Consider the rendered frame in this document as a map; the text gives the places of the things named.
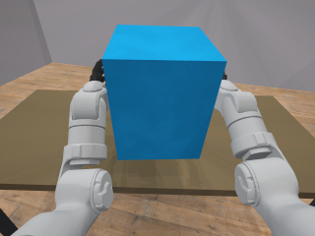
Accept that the right robot upper arm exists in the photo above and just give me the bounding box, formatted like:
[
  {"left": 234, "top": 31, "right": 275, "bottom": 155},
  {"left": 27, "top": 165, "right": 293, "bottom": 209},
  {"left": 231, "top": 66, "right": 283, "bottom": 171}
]
[{"left": 234, "top": 156, "right": 315, "bottom": 236}]

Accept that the robot left forearm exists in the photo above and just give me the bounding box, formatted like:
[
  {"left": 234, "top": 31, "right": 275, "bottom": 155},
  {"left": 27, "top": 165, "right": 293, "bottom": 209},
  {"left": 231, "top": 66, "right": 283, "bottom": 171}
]
[{"left": 54, "top": 81, "right": 109, "bottom": 205}]

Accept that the carton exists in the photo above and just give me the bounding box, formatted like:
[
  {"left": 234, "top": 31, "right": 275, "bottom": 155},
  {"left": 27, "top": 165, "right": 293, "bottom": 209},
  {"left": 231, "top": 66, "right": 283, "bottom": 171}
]
[{"left": 101, "top": 25, "right": 227, "bottom": 160}]

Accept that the right robot hand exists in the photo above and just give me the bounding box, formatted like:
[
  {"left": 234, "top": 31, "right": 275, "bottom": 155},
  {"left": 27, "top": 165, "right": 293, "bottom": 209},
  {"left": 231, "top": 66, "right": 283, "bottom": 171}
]
[{"left": 222, "top": 70, "right": 227, "bottom": 80}]

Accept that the table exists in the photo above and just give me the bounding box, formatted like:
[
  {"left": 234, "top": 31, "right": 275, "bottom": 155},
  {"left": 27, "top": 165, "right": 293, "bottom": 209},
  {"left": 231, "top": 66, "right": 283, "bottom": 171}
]
[{"left": 0, "top": 89, "right": 315, "bottom": 236}]

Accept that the robot right forearm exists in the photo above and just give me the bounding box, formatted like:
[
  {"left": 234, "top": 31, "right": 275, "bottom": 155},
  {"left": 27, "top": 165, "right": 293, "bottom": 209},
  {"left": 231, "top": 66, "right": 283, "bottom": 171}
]
[{"left": 214, "top": 80, "right": 299, "bottom": 194}]

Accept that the left robot upper arm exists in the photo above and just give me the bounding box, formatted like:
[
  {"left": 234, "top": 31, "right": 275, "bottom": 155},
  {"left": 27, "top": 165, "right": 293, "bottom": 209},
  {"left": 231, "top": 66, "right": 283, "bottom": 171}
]
[{"left": 11, "top": 168, "right": 114, "bottom": 236}]

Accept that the left robot hand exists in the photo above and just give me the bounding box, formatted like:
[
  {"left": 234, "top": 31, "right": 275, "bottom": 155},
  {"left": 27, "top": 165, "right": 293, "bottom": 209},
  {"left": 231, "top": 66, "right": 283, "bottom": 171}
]
[{"left": 90, "top": 59, "right": 105, "bottom": 83}]

